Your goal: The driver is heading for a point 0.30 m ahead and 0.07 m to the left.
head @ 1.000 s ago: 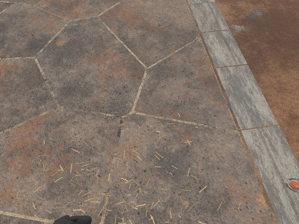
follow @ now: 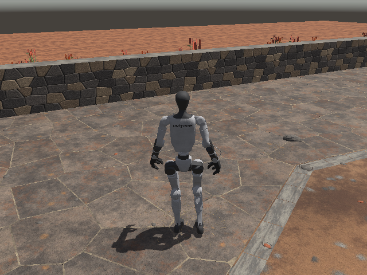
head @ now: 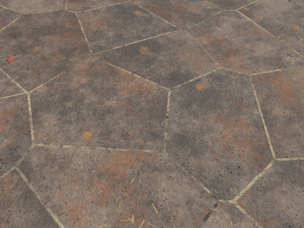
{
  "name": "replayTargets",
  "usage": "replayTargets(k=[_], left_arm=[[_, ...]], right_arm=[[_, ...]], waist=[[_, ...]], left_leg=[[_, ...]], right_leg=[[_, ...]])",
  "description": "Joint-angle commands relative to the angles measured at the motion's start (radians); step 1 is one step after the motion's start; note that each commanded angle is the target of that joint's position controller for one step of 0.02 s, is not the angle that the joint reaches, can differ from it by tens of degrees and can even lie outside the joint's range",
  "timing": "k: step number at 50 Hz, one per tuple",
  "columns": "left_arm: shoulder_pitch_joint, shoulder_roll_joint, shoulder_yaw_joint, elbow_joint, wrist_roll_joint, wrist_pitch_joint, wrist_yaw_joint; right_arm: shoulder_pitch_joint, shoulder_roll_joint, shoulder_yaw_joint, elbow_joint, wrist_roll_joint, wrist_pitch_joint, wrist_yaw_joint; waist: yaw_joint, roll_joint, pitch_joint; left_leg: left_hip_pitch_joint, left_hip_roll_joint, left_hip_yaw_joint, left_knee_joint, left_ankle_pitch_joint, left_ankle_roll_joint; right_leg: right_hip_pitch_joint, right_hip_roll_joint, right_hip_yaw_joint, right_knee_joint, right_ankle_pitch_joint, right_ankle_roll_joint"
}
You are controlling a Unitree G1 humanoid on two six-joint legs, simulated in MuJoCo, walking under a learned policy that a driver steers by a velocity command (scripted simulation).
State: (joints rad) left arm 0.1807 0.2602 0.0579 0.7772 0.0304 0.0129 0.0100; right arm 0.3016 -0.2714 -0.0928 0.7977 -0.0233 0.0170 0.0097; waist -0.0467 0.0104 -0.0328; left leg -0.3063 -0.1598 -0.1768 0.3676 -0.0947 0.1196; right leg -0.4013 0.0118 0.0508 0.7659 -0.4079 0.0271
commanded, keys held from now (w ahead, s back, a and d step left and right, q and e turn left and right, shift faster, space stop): w+q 0.32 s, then no key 0.68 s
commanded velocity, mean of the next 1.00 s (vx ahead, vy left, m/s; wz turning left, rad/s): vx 0.23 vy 0.00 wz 0.33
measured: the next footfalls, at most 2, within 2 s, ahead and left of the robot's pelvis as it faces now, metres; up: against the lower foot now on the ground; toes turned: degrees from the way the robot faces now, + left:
right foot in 0.08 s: +0.05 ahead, -0.13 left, +0.00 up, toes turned +6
left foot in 0.52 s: +0.27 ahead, +0.15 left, +0.00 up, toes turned +18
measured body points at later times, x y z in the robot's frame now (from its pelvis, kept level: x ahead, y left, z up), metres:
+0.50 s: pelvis +0.15 +0.03 -0.02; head +0.20 +0.03 +0.43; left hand +0.04 +0.27 -0.15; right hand +0.42 -0.13 -0.12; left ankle +0.23 +0.14 -0.74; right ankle +0.01 -0.13 -0.74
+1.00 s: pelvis +0.25 +0.06 +0.00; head +0.25 +0.05 +0.45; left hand +0.23 +0.31 -0.14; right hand +0.39 -0.14 -0.15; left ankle +0.23 +0.14 -0.74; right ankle +0.29 -0.04 -0.74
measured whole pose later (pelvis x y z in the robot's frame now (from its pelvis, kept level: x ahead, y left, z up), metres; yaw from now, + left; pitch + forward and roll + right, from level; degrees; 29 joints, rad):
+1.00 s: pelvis +0.25 +0.06 +0.00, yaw +18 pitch -1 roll +1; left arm 0.27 0.19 0.01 0.93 0.02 0.00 0.02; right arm 0.24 -0.20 -0.01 0.92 -0.01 -0.01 -0.01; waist -0.01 0.01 0.01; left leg -0.20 -0.07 0.03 0.41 -0.20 0.06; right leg -0.23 -0.02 -0.02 0.48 -0.24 -0.01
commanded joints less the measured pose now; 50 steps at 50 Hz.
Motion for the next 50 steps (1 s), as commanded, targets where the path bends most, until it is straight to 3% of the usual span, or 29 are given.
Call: replayTargets(k=[1, 2, 3, 4, 5, 6, 7, 9, 11, 16, 20, 22, 24, 25, 26, 27, 28, 29, 30, 31, 33, 35, 41, 43, 45, 46, 47, 48, 50], left_arm=[[0.060, 0.076, 0.012, -0.058, -0.020, -0.034, 0.004], [0.149, 0.073, 0.012, -0.034, -0.026, -0.039, 0.013], [0.247, 0.107, 0.021, -0.006, -0.021, -0.045, 0.029], [0.247, 0.192, 0.037, -0.010, -0.017, -0.051, 0.046], [0.151, 0.266, 0.050, -0.054, 0.012, -0.051, 0.050], [0.099, 0.220, 0.046, -0.049, 0.014, -0.054, 0.045], [0.058, 0.168, 0.032, -0.058, 0.001, -0.063, 0.035], [0.046, 0.143, 0.023, -0.063, -0.008, -0.078, 0.020], [0.107, 0.129, 0.021, -0.046, -0.005, -0.090, 0.006], [0.243, 0.130, 0.026, 0.002, -0.004, -0.102, -0.011], [0.252, 0.131, 0.020, 0.031, -0.015, -0.097, -0.006], [0.277, 0.153, 0.021, 0.059, -0.022, -0.088, -0.001], [0.269, 0.171, 0.021, 0.071, -0.032, -0.084, 0.007], [0.250, 0.168, 0.017, 0.067, -0.041, -0.084, 0.009], [0.259, 0.101, -0.004, 0.021, -0.037, -0.087, 0.007], [0.372, 0.010, -0.031, -0.001, -0.075, -0.073, -0.003], [0.294, 0.103, -0.004, 0.031, -0.050, -0.052, 0.007], [0.234, 0.072, -0.014, 0.012, -0.056, -0.053, 0.001], [0.204, 0.065, -0.020, 0.023, -0.039, -0.053, 0.000], [0.197, 0.071, -0.015, 0.032, -0.019, -0.041, -0.002], [0.280, 0.049, -0.015, 0.070, 0.000, -0.012, -0.009], [0.301, 0.027, -0.018, 0.085, -0.009, 0.000, -0.010], [0.159, 0.027, -0.020, 0.081, -0.004, 0.025, 0.009], [0.144, 0.017, -0.023, 0.087, -0.005, 0.019, 0.013], [0.159, 0.015, -0.029, 0.102, 0.003, 0.002, 0.018], [0.177, 0.047, -0.027, 0.106, 0.011, -0.014, 0.022], [0.138, 0.115, -0.017, 0.103, 0.001, -0.024, 0.024], [0.097, 0.079, -0.022, 0.113, -0.017, -0.026, 0.015], [0.074, 0.040, -0.032, 0.123, -0.020, -0.032, 0.010]], right_arm=[[-0.074, -0.153, -0.039, -0.083, -0.001, -0.009, 0.009], [-0.125, -0.144, -0.039, -0.100, 0.002, -0.005, 0.010], [-0.164, -0.115, -0.034, -0.122, 0.004, -0.007, 0.004], [-0.096, -0.029, -0.015, -0.119, 0.021, -0.013, -0.003], [-0.127, -0.038, -0.008, -0.153, 0.008, -0.027, -0.001], [-0.161, -0.103, -0.016, -0.159, -0.018, -0.034, 0.010], [-0.123, -0.116, -0.022, -0.140, -0.020, -0.037, 0.027], [-0.055, -0.115, -0.022, -0.105, -0.024, -0.028, 0.052], [-0.095, -0.096, -0.012, -0.120, -0.021, -0.020, 0.066], [-0.254, -0.068, 0.007, -0.173, -0.019, -0.017, 0.078], [-0.340, -0.006, 0.041, -0.210, -0.021, -0.028, 0.086], [-0.317, -0.012, 0.044, -0.202, -0.024, -0.032, 0.074], [-0.136, -0.053, 0.030, -0.141, -0.032, -0.049, 0.050], [-0.009, -0.077, 0.022, -0.099, -0.044, -0.063, 0.037], [0.110, -0.146, 0.011, -0.074, -0.060, -0.073, 0.023], [0.121, -0.232, -0.004, -0.076, -0.022, -0.075, 0.012], [0.141, -0.182, -0.005, -0.067, 0.027, -0.064, -0.004], [0.046, -0.133, 0.017, -0.061, 0.029, -0.066, -0.012], [-0.030, -0.059, 0.041, -0.062, 0.023, -0.063, -0.015], [-0.075, -0.031, 0.053, -0.062, 0.024, -0.061, -0.020], [-0.118, -0.030, 0.062, -0.056, 0.016, -0.062, -0.021], [-0.124, -0.049, 0.058, -0.042, 0.006, -0.072, -0.017], [-0.090, -0.041, 0.062, 0.012, -0.003, -0.054, -0.014], [-0.093, -0.041, 0.063, 0.025, 0.001, -0.044, -0.017], [-0.097, -0.028, 0.069, 0.037, 0.008, -0.039, -0.024], [-0.079, -0.008, 0.075, 0.042, 0.006, -0.042, -0.026], [0.010, 0.014, 0.074, 0.056, 0.014, -0.042, -0.023], [0.026, 0.015, 0.076, 0.097, 0.014, -0.033, -0.026], [-0.005, -0.028, 0.064, 0.119, 0.012, -0.031, -0.030]], waist=[[0.072, 0.111, 0.007], [0.131, 0.094, 0.025], [0.178, 0.053, 0.049], [0.139, -0.189, 0.024], [0.108, -0.220, 0.066], [0.062, -0.099, 0.122], [0.028, -0.080, 0.121], [0.016, -0.124, 0.100], [0.047, -0.120, 0.115], [0.121, -0.114, 0.140], [0.129, -0.148, 0.144], [0.120, -0.182, 0.105], [0.034, -0.188, 0.001], [-0.038, -0.151, -0.072], [-0.066, -0.024, -0.220], [-0.018, 0.206, -0.438], [-0.052, 0.041, -0.444], [-0.014, 0.102, -0.282], [0.018, 0.041, -0.147], [0.047, 0.047, -0.069], [0.101, 0.068, -0.056], [0.120, 0.082, -0.071], [0.064, 0.116, 0.004], [0.067, 0.090, 0.034], [0.089, 0.028, 0.055], [0.081, -0.020, 0.053], [0.000, -0.123, 0.064], [0.006, -0.144, 0.066], [0.024, -0.113, 0.083]], left_leg=[[-0.081, 0.224, -0.352, -0.168, -0.523, 0.097], [-0.184, 0.179, -0.321, -0.138, -0.526, 0.057], [-0.334, 0.101, -0.247, -0.057, -0.547, -0.022], [-0.445, 0.013, -0.075, 0.297, -0.546, -0.061], [-0.583, -0.025, 0.034, 0.487, -0.400, -0.075], [-0.565, 0.086, 0.006, 0.577, -0.281, -0.073], [-0.521, 0.093, 0.007, 0.615, -0.213, -0.080], [-0.478, 0.101, 0.056, 0.723, -0.141, -0.104], [-0.504, 0.131, 0.077, 0.775, -0.095, -0.109], [-0.562, 0.163, 0.124, 0.647, -0.044, -0.122], [-0.340, 0.152, 0.260, 0.340, -0.052, -0.105], [-0.208, 0.107, 0.303, 0.249, -0.077, -0.073], [0.005, 0.055, 0.288, 0.135, -0.028, -0.021], [0.210, 0.087, 0.248, 0.037, 0.141, -0.001], [0.509, 0.332, 0.031, 0.118, 0.482, 0.037], [0.766, 0.668, -0.348, 0.172, 1.052, 0.246], [0.659, 0.572, -0.223, 0.172, 1.110, 0.222], [0.532, 0.528, -0.124, 0.110, 1.007, 0.202], [0.391, 0.465, -0.062, 0.050, 0.845, 0.150], [0.284, 0.415, -0.017, 0.007, 0.762, 0.110], [0.121, 0.359, 0.078, -0.042, 0.735, 0.086], [0.071, 0.344, 0.114, -0.063, 0.696, 0.094], [-0.017, 0.338, 0.052, -0.135, 0.062, 0.084], [-0.040, 0.340, 0.017, -0.125, -0.088, 0.075], [-0.086, 0.312, 0.007, -0.082, -0.161, 0.021], [-0.091, 0.282, 0.017, -0.037, -0.161, -0.017], [-0.059, 0.190, 0.086, -0.016, -0.175, -0.044], [0.095, 0.173, 0.111, -0.032, -0.140, -0.057], [0.181, 0.203, 0.086, -0.032, -0.041, -0.057]], right_leg=[[0.161, 0.048, -0.015, -0.186, -0.057, -0.048], [0.311, 0.057, -0.037, -0.342, 0.023, -0.069], [0.487, 0.020, -0.036, -0.485, 0.061, -0.083], [0.568, -0.233, 0.213, -0.579, -0.148, -0.099], [0.465, -0.445, 0.562, -0.672, -0.344, -0.186], [0.352, -0.436, 0.536, -0.669, -0.371, -0.210], [0.317, -0.367, 0.433, -0.665, -0.304, -0.184], [0.310, -0.268, 0.231, -0.663, -0.131, -0.150], [0.318, -0.243, 0.128, -0.661, -0.004, -0.151], [0.427, -0.242, -0.019, -0.625, 0.325, -0.157], [0.377, -0.219, -0.146, -0.536, 0.759, -0.139], [0.402, -0.223, -0.162, -0.445, 1.011, -0.127], [0.414, -0.217, -0.163, -0.233, 1.162, -0.108], [0.322, -0.196, -0.197, -0.067, 1.035, -0.084], [0.101, -0.158, -0.208, 0.191, 0.485, -0.059], [-0.123, -0.005, -0.135, 0.521, -0.284, -0.032], [-0.083, -0.046, 0.001, 0.531, -0.181, -0.040], [-0.130, -0.067, 0.001, 0.501, -0.140, -0.041], [-0.137, -0.097, -0.008, 0.408, -0.094, -0.038], [-0.100, -0.109, -0.018, 0.340, -0.058, -0.032], [0.053, -0.083, -0.051, 0.271, 0.013, -0.016], [0.104, -0.067, -0.066, 0.210, 0.049, -0.009], [0.146, -0.061, -0.072, -0.039, 0.101, -0.022], [0.187, -0.051, -0.074, -0.140, 0.123, -0.035], [0.296, -0.064, -0.051, -0.337, 0.241, -0.051], [0.332, -0.146, 0.042, -0.404, 0.298, -0.061], [0.282, -0.226, 0.135, -0.422, 0.370, -0.096], [0.137, -0.228, 0.140, -0.455, 0.259, -0.115], [0.107, -0.150, 0.074, -0.467, 0.212, -0.070]])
